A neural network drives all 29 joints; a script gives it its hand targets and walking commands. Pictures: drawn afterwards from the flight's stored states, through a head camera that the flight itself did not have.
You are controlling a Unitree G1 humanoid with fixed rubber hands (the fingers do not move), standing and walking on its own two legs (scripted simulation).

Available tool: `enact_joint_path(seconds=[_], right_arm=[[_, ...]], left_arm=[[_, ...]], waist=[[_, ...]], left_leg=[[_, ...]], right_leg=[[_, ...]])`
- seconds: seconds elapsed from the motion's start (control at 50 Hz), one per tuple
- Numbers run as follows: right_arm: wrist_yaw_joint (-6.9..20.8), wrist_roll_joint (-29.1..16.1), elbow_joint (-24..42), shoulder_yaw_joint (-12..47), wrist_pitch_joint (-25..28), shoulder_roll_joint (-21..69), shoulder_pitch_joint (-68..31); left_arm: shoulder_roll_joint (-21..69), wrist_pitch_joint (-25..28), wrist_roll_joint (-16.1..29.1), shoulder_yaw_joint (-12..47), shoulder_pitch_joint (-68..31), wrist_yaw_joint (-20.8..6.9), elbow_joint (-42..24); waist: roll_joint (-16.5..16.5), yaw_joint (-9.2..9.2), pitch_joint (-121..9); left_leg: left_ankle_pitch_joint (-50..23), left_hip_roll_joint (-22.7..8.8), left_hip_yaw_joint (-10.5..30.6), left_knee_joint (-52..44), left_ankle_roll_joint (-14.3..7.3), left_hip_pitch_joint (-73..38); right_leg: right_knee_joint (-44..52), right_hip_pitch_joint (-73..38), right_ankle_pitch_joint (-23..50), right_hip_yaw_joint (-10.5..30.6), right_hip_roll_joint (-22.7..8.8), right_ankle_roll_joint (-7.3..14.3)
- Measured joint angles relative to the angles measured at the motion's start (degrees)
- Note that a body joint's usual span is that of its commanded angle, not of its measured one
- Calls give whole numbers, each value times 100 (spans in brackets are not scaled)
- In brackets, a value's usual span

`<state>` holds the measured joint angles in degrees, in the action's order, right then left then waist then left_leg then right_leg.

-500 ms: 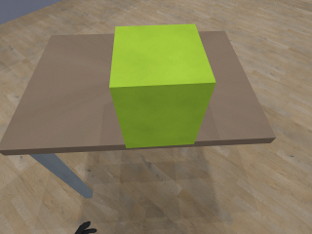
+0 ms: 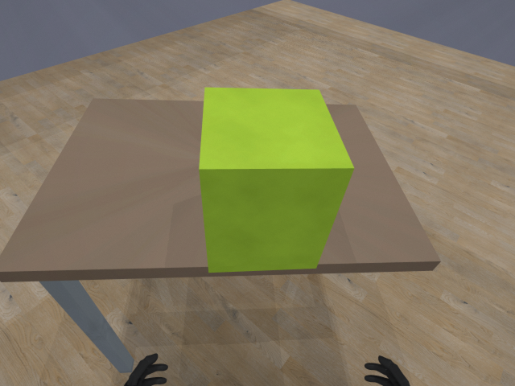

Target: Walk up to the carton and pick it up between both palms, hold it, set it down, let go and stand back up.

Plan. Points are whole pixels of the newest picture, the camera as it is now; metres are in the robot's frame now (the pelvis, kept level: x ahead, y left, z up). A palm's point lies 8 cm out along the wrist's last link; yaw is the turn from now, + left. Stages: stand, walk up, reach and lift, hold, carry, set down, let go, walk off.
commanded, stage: set down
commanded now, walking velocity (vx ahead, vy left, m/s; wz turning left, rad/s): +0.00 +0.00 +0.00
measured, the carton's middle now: (263, 182) +0.45 +0.02 +0.09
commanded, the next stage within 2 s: let go in 0.82 s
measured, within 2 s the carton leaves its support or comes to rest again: neither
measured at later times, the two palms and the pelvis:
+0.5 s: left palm out of the picture +0.12 +0.19 -0.11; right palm out of the picture +0.11 -0.24 -0.10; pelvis -0.01 -0.02 -0.01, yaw +0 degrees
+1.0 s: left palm out of the picture +0.11 +0.19 -0.11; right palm out of the picture +0.10 -0.25 -0.12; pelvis -0.02 -0.04 -0.01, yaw +1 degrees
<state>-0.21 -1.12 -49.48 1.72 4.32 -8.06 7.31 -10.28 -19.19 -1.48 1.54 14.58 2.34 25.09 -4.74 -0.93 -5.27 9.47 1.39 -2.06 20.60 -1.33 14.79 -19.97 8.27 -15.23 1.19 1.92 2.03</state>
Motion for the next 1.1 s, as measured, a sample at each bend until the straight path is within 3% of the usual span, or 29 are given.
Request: enact_joint_path(seconds=[0.1, 0.28, 0.44, 0.6, 0.92, 1.1], right_arm=[[104, 38, 180, -65, -95, 7, 284], [96, 181, 369, -101, 125, -63, 618], [54, 191, 318, -28, 303, -94, 528], [48, 211, 163, -11, 214, -63, 332], [123, 358, -172, -138, 443, -61, 220], [122, 306, -266, -106, 570, -95, 69]], left_arm=[[17, -21, -44, 27, 223, 56, -111], [-74, 424, 115, -12, 229, 178, 253], [-31, 646, 183, -22, 14, 175, 557], [53, 483, 37, -55, -140, 144, 637], [-50, 737, 59, -96, -243, 190, 987], [-43, 788, 69, -171, -387, 181, 1023]], waist=[[114, 82, 132], [309, 91, 235], [192, 19, 202], [40, -22, 221], [250, -129, 405], [181, -186, 373]], left_leg=[[-63, 8, -24, -128, -2, -159], [-49, -5, -31, 23, 28, 7], [18, -47, 11, 214, 108, 72], [13, -94, 85, 237, 194, -52], [-13, -103, 151, 349, 240, 162], [57, -111, 122, 467, 237, 265]], right_leg=[[52, -116, 32, 25, -9, 3], [-320, 154, -101, 22, 5, 36], [-623, 261, -238, -26, 51, 113], [-678, 137, -271, -97, 105, 202], [-879, 375, -315, -170, 120, 250], [-986, 480, -369, -144, 124, 237]])
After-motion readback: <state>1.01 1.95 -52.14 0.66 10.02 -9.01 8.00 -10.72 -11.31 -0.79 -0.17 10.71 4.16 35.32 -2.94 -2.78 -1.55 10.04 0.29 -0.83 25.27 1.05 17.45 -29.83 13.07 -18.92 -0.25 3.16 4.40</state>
